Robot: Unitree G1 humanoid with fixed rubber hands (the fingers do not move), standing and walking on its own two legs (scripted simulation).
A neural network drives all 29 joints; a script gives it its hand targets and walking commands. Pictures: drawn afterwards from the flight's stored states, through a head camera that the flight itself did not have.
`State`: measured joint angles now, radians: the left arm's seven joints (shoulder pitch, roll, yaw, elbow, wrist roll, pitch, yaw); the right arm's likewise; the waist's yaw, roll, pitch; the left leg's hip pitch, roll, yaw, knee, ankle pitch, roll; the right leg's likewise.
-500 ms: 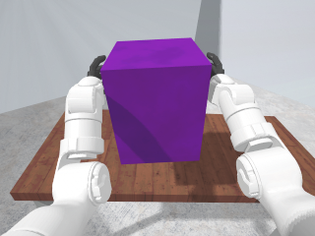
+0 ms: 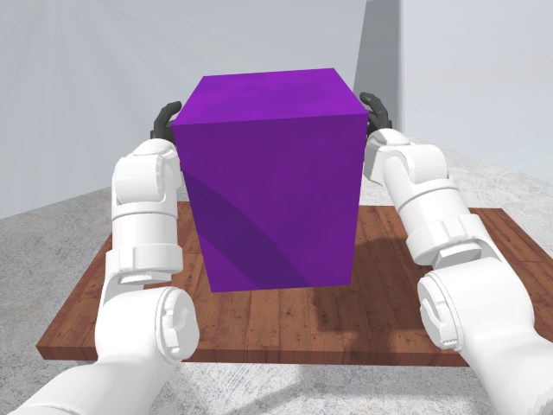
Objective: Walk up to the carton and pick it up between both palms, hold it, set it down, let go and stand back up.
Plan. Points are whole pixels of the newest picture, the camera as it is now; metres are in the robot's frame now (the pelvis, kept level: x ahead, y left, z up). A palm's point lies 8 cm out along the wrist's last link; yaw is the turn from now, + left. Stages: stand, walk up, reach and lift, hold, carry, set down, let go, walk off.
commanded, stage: hold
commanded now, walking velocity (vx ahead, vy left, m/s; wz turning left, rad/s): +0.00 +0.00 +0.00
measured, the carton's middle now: (274, 177) +0.37 +0.01 +0.24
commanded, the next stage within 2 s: none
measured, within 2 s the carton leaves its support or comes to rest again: neither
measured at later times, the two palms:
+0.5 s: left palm (179, 153) +0.36 +0.14 +0.28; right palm (393, 146) +0.35 -0.15 +0.29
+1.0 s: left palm (162, 144) +0.37 +0.17 +0.29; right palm (376, 133) +0.36 -0.13 +0.31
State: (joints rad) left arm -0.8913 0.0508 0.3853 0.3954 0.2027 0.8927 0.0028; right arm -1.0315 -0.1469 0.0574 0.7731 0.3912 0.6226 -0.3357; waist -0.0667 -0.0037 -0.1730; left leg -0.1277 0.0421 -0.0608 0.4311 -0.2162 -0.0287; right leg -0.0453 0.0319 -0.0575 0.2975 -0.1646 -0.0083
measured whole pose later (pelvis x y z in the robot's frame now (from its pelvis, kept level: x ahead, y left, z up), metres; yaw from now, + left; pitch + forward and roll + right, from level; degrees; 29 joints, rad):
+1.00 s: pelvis -0.01 -0.01 +0.00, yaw +1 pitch -3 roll -2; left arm -1.01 0.13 0.36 0.57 0.17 0.85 -0.01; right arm -1.12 -0.12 -0.02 0.86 0.35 0.63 -0.34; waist -0.08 -0.05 -0.20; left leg -0.19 0.05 -0.09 0.44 -0.20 -0.05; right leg -0.10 0.05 -0.08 0.31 -0.16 -0.03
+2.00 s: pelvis -0.02 -0.01 +0.00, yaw +0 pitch -2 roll -2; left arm -1.06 0.11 0.37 0.59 0.19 0.82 0.02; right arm -1.17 -0.15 -0.08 0.92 0.34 0.60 -0.31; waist -0.07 -0.07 -0.19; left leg -0.22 0.06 -0.08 0.43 -0.17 -0.05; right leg -0.15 0.05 -0.07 0.32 -0.14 -0.03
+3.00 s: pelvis -0.02 +0.00 +0.00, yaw -1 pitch -5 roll -2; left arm -0.99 0.05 0.39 0.49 0.24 0.88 0.03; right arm -1.11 -0.16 -0.01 0.89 0.39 0.65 -0.30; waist -0.07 -0.02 -0.16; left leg -0.15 0.05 -0.05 0.43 -0.19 -0.04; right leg -0.09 0.04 -0.04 0.33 -0.15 -0.02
